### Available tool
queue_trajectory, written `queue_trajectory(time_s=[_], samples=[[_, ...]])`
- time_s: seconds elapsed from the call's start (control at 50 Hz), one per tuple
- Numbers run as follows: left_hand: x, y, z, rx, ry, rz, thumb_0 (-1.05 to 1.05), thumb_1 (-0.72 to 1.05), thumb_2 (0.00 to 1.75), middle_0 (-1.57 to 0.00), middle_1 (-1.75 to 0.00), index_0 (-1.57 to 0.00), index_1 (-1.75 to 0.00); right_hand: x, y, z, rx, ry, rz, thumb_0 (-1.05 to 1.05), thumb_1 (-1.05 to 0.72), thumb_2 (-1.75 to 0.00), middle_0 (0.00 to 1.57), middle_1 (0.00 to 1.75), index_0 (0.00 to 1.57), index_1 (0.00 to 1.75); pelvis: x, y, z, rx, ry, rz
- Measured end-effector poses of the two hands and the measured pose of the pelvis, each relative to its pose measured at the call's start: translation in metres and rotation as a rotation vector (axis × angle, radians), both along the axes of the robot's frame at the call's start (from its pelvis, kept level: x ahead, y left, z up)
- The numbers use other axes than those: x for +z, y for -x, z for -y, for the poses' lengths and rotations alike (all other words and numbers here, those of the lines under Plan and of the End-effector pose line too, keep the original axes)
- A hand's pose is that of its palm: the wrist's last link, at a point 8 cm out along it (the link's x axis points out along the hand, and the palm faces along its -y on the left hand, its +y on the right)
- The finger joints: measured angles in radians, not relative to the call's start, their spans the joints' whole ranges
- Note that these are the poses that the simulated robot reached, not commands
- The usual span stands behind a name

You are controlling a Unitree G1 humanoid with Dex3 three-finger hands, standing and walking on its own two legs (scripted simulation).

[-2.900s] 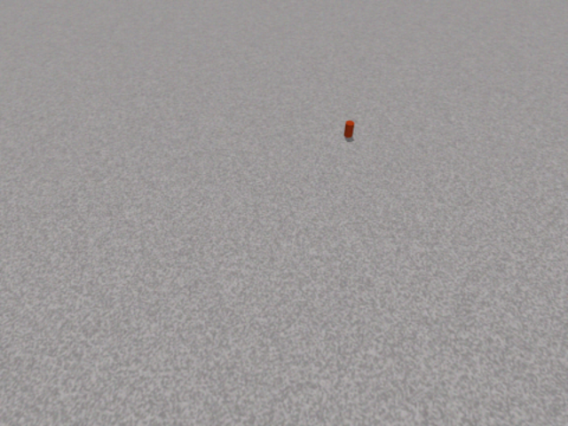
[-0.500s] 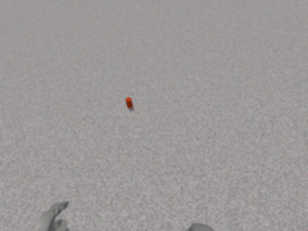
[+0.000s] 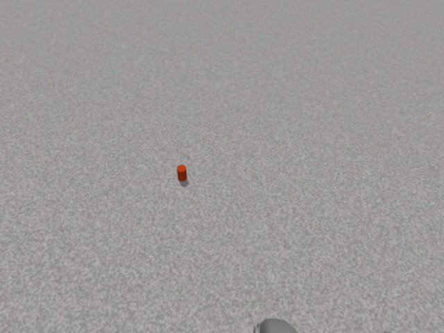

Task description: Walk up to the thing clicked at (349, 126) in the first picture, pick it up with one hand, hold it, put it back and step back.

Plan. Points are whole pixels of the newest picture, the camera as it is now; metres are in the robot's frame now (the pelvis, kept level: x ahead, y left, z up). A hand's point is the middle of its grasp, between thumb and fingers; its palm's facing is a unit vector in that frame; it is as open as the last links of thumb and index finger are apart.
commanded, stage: walk up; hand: left
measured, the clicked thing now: (181, 173) +0.99 +0.24 -0.72
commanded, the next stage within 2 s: none
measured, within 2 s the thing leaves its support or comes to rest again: neither
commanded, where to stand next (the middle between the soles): +0.62 +0.00 m, yaw +1 degrees
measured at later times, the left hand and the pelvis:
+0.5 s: hand (122, 256) +0.28 +0.24 -0.11, palm faces +0.00 -0.92 -0.39, open 7.4 cm; pelvis +0.20 -0.03 +0.00, yaw +1 degrees
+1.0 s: hand (124, 196) +0.45 +0.29 -0.14, palm faces -0.07 -0.94 -0.35, open 7.4 cm; pelvis +0.39 +0.01 +0.00, yaw +0 degrees
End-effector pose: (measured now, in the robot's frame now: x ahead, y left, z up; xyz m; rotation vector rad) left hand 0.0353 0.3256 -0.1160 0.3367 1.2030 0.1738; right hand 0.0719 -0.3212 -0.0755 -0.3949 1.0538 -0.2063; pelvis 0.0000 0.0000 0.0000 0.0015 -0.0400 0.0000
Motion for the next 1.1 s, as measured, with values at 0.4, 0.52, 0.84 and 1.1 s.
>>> queue_trajectory(time_s=[0.4, 0.52, 0.84, 1.1], samples=[[0.037, -0.226, 0.05, -0.04, -0.05, 0.196, 0.0, 0.9, 0.9, -0.2, -0.3, -0.2, -0.3, -0.051, -0.133, 0.029, -0.034, -0.093, -0.145, 0.01, -0.91, -0.9, 0.2, 0.3, 0.2, 0.3, -0.004, -0.169, 0.034, 0.01, -0.004, 0.014], [0.039, -0.233, 0.042, -0.007, -0.047, 0.135, 0.0, 0.9, 0.9, -0.21, -0.3, -0.2, -0.3, -0.034, -0.204, 0.023, 0.022, -0.093, -0.098, 0.0, -0.91, -0.9, 0.2, 0.3, 0.2, 0.3, 0.005, -0.21, 0.029, 0.019, 0.01, 0.002], [-0.003, -0.323, -0.015, 0.022, -0.001, -0.01, 0.01, 0.91, 0.9, -0.2, -0.3, -0.2, -0.3, -0.004, -0.332, -0.018, 0.013, 0.007, -0.017, 0.0, -0.91, -0.9, 0.21, 0.3, 0.21, 0.3, -0.003, -0.332, -0.018, 0.023, 0.004, 0.005], [0.019, -0.466, 0.008, -0.054, -0.049, 0.086, 0.0, 0.9, 0.9, -0.2, -0.3, -0.2, -0.3, -0.041, -0.376, 0.007, -0.053, -0.055, -0.132, 0.0, -0.9, -0.9, 0.21, 0.3, 0.21, 0.3, -0.011, -0.429, 0.004, 0.007, -0.014, 0.005]])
